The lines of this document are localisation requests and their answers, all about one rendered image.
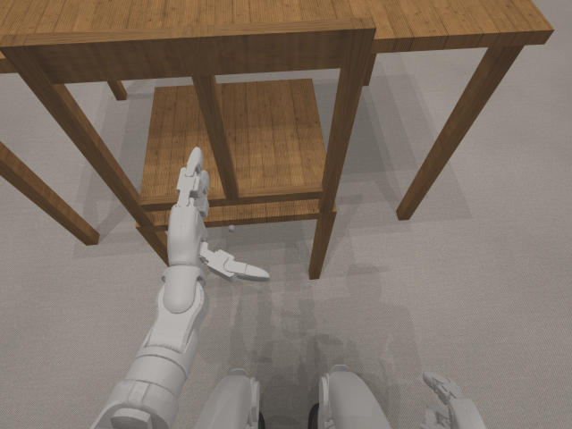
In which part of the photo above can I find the robot thigh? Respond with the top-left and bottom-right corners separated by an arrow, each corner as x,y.
319,371 -> 392,429
193,375 -> 260,429

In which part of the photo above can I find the right robot thigh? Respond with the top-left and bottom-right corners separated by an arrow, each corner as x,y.
319,371 -> 392,429

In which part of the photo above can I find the left robot thigh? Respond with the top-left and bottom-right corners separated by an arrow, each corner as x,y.
193,375 -> 260,429

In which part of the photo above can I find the robot right hand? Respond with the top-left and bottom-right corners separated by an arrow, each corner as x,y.
420,370 -> 487,429

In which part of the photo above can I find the robot left forearm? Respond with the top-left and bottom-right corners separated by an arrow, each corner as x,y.
89,265 -> 209,429

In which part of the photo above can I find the robot left hand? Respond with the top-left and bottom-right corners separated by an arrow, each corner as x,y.
167,147 -> 270,282

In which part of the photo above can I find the table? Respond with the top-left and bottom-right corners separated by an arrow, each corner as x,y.
0,0 -> 555,246

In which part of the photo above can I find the chair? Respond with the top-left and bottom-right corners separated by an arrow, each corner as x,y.
0,17 -> 376,280

